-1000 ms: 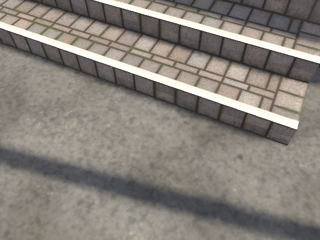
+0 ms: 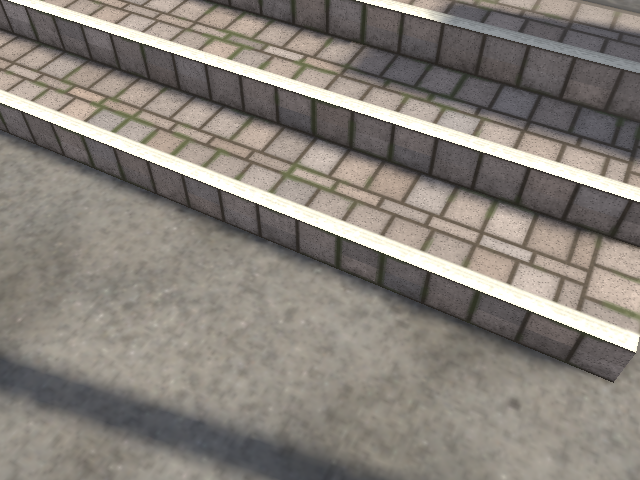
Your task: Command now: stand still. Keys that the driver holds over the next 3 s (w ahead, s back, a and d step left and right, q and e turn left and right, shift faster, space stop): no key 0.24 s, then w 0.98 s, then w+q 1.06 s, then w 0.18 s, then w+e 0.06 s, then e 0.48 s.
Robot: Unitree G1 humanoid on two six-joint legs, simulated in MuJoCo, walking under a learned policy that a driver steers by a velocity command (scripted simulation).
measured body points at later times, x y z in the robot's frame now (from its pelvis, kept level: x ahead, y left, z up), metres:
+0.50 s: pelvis +0.03 -0.02 +0.00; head +0.04 -0.04 +0.45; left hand +0.07 +0.23 -0.14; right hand +0.00 -0.27 -0.16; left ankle -0.03 +0.10 -0.74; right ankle +0.03 -0.13 -0.72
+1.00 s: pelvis +0.26 -0.03 -0.02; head +0.30 -0.04 +0.43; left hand +0.14 +0.21 -0.15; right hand +0.51 -0.23 -0.11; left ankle +0.44 +0.08 -0.72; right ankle +0.05 -0.14 -0.74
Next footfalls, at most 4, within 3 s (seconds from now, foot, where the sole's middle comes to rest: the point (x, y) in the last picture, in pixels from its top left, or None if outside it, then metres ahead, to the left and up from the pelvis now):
1.04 left None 0.48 0.08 -0.77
1.52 right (390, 381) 0.73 -0.12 -0.77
2.04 left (268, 320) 0.89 0.16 -0.77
2.66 right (232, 177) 1.26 0.28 -0.64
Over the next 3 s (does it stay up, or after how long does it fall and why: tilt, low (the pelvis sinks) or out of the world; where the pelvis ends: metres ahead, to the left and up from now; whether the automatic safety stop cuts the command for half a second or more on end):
stays up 1.18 0.29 0.12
